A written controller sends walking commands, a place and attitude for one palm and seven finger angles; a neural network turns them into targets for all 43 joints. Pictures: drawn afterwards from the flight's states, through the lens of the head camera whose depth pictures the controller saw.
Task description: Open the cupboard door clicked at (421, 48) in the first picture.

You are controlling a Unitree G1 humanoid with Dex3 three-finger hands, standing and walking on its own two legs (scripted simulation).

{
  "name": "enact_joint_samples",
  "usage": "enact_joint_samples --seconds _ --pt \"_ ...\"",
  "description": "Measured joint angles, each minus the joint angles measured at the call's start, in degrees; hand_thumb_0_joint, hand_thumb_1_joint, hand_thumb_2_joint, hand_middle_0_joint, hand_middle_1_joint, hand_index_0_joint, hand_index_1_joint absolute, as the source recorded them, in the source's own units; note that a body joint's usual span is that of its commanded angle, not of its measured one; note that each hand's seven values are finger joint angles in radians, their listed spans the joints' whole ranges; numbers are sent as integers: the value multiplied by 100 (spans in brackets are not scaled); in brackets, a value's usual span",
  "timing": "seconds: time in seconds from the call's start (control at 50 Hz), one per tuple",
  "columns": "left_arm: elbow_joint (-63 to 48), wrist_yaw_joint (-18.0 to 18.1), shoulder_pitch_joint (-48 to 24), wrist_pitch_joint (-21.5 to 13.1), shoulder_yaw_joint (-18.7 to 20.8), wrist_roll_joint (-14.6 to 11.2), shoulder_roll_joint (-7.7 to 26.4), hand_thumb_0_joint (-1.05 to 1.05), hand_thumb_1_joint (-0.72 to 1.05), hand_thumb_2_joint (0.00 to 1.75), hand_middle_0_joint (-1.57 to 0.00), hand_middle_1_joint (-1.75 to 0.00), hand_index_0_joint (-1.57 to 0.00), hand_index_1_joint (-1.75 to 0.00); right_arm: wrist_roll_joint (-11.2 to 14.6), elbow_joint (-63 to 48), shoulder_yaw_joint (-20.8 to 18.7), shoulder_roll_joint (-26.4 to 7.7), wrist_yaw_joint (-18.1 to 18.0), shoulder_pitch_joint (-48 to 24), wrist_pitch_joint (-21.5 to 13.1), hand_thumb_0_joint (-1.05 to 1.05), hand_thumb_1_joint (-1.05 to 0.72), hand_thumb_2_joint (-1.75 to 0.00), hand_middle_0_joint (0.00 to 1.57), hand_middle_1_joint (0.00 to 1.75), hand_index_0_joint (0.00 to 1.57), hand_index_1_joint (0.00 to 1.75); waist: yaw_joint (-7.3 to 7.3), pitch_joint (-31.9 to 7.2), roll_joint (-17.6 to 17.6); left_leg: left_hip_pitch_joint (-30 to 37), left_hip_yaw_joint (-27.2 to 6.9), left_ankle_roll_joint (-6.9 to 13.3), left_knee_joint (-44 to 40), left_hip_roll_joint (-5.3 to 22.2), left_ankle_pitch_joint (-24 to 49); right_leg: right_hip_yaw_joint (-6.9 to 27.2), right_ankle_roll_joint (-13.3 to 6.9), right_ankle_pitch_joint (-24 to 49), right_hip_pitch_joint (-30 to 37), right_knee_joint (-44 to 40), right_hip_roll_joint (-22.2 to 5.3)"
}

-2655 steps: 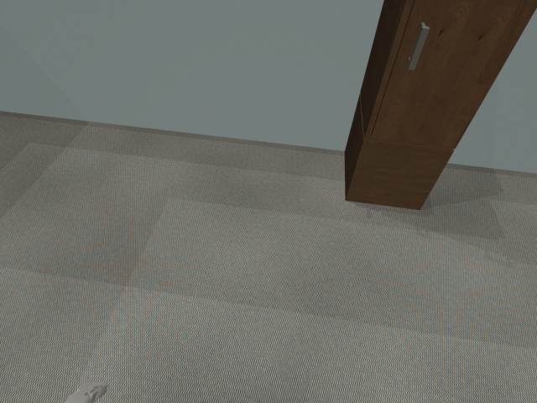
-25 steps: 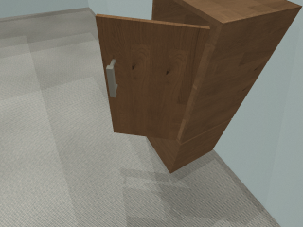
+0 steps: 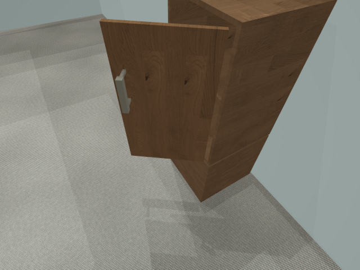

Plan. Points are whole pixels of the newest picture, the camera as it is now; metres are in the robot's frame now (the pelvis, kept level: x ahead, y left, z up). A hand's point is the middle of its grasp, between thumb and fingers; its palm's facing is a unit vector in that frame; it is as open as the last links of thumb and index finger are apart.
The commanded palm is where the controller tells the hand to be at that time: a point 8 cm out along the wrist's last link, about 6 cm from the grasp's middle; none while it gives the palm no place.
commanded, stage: come to a stop and stand still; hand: left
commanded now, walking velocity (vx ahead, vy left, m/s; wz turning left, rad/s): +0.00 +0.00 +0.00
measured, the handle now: (124, 91) +0.61 +0.22 +0.04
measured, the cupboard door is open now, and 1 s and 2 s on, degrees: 54 54 54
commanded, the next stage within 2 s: look again from close up in 0.12 s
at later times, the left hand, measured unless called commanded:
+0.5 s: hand out of the picture +0.03 +0.20 -0.18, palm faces +0.02 -0.97 -0.23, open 7.4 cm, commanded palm none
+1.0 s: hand (89, 240) +0.19 +0.22 -0.05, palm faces +0.25 -0.96 -0.14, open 7.5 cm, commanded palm +0.13 +0.27 -0.06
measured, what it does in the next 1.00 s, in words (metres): stands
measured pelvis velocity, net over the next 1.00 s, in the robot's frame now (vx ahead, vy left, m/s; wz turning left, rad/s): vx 0.02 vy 0.03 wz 0.02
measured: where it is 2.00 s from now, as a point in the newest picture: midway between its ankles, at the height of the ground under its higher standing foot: outside the picture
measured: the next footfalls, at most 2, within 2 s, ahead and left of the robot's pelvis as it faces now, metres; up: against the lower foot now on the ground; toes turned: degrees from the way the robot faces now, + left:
none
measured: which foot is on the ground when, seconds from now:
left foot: down 0.00-1.00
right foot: down 0.00-1.00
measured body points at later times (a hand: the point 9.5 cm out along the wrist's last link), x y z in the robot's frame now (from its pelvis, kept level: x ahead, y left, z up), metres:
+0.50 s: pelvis +0.02 +0.03 -0.01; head +0.02 +0.01 +0.44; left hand +0.03 +0.26 -0.16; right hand +0.02 -0.19 -0.18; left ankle +0.03 +0.13 -0.74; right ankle -0.01 -0.09 -0.74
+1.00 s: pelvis +0.02 +0.03 -0.01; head +0.02 +0.02 +0.44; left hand +0.17 +0.27 -0.04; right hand +0.11 -0.22 -0.13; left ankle +0.03 +0.13 -0.74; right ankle -0.01 -0.09 -0.74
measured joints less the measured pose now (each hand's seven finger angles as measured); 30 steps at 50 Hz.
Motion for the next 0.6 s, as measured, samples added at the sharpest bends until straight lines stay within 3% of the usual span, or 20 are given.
enact_joint_samples --seconds 0.22,0.3,0.38,0.6 --pt "36 17 49 -45 32 -16 -2 0 90 90 -20 -30 -20 -30 6 129 32 185 -43 256 -71 0 -91 -90 19 30 20 30 -30 -4 -36 -20 -7 -1 2 0 -51 -5 3 -19 12 -59 3" --pt "-41 100 133 -186 -65 38 -98 0 90 90 -20 -30 -20 -30 12 -122 -9 40 23 179 -81 0 -91 -90 20 30 20 30 -76 5 248 -366 -109 40 643 86 -385 4 36 -91 -137 124 110" --pt "-65 88 141 -166 -65 45 -73 0 90 90 -20 -30 -20 -30 -22 -325 -6 -43 22 198 -173 1 -91 -90 19 30 20 30 -156 -115 358 -387 -71 139 845 -39 -575 34 117 -334 -208 445 -24" --pt "-283 94 -74 -112 4 36 176 0 90 90 -20 -30 -20 -30 -17 -312 61 -171 -2 133 -223 2 -93 -90 20 30 20 30 -46 -235 254 -109 113 280 658 -273 -609 202 269 -522 -132 624 -268"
